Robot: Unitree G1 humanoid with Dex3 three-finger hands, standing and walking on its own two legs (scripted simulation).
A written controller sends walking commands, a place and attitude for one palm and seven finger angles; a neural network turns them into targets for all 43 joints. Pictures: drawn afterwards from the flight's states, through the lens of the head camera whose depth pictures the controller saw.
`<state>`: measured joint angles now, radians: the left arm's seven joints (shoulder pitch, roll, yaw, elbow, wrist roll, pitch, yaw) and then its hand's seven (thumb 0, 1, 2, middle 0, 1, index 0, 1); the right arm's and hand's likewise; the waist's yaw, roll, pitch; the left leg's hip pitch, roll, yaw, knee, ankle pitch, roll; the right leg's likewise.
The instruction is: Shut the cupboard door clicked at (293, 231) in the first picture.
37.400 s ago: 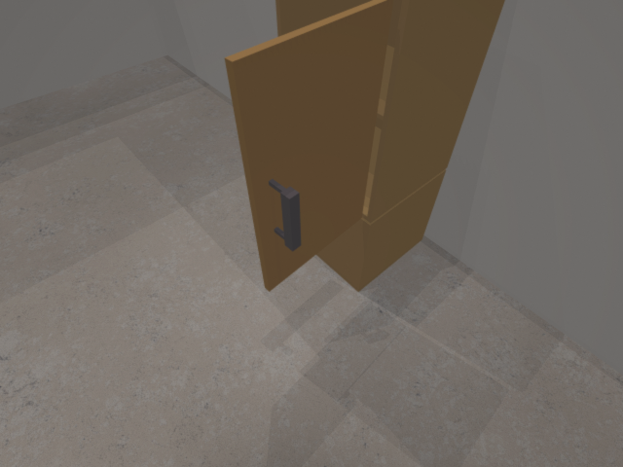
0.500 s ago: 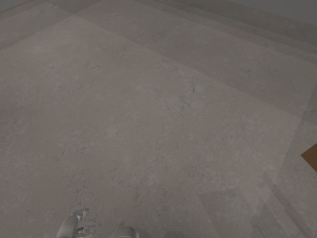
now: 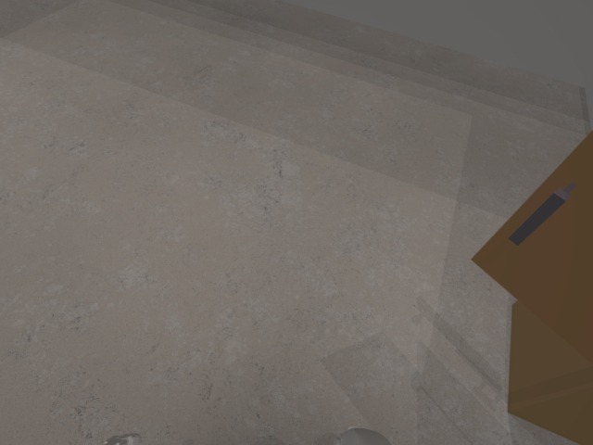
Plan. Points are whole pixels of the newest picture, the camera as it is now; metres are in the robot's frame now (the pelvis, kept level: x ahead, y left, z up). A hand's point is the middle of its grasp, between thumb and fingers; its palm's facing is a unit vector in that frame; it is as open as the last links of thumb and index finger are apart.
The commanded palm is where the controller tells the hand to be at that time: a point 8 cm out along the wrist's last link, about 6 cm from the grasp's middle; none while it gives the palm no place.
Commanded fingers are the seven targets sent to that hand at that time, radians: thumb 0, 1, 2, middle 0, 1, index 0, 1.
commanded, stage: turn to face it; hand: left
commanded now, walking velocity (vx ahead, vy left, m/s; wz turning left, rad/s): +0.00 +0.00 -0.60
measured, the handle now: (542, 213) +0.59 -0.48 -0.08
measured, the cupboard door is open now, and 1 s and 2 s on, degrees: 61 61 61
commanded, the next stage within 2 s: take the last steps up to it in 1.30 s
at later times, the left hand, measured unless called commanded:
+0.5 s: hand (193, 444) +0.14 +0.16 -0.18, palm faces -0.27 -0.94 -0.18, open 7.4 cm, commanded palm none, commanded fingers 0.00 0.90 0.90 -0.20 -0.30 -0.20 -0.30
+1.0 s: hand (250, 399) +0.20 +0.08 -0.16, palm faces -0.57 -0.78 -0.26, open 7.4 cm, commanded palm none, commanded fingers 0.00 0.90 0.90 -0.20 -0.30 -0.20 -0.30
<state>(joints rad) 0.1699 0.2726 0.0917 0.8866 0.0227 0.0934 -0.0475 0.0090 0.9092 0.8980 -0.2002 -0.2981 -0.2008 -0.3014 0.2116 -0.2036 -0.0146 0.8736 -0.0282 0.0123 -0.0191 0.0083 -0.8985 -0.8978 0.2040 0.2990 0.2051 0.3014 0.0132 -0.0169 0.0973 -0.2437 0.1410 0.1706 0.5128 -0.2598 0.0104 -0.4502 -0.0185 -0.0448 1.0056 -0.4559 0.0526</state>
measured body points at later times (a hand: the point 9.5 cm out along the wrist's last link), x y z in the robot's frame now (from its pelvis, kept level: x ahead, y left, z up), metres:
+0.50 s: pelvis +0.00 -0.01 -0.02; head +0.05 +0.00 +0.43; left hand +0.15 +0.21 -0.17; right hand +0.01 -0.29 -0.13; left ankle +0.05 +0.09 -0.74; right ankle -0.02 -0.15 -0.74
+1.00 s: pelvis -0.01 -0.02 -0.02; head +0.01 -0.06 +0.43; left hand +0.23 +0.12 -0.14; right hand -0.14 -0.26 -0.17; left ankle +0.04 +0.09 -0.70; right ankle -0.09 -0.12 -0.74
